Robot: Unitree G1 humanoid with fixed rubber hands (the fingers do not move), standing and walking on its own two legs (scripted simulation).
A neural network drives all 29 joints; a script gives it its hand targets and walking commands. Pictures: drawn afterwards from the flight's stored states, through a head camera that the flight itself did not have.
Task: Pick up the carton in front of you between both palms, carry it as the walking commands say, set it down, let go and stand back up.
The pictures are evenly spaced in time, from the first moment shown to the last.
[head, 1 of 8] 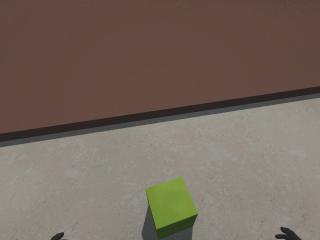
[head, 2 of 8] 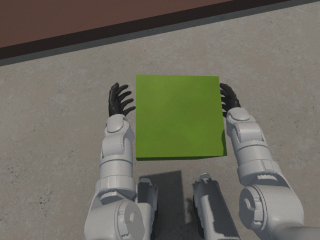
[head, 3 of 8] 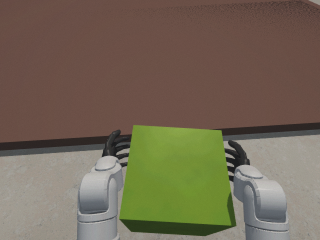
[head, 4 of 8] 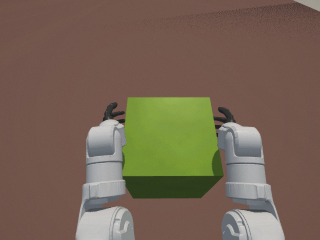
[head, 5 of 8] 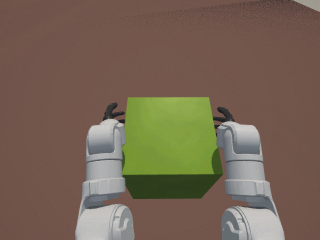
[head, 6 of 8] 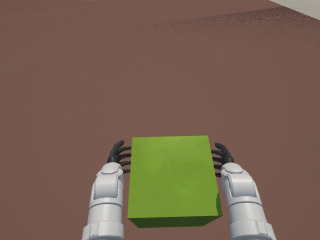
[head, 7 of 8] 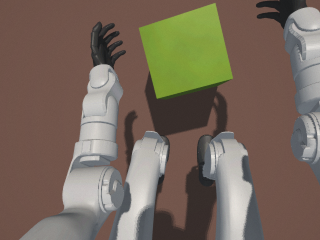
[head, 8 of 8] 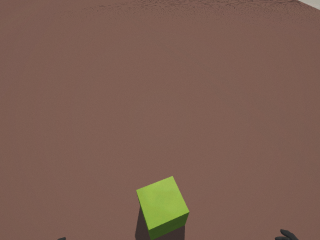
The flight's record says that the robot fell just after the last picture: no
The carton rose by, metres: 0.78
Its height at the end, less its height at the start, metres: +0.09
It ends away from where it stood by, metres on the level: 1.63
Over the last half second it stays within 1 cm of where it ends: yes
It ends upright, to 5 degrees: yes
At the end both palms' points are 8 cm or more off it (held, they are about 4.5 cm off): yes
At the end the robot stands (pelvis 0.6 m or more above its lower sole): yes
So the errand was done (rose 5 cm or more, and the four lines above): yes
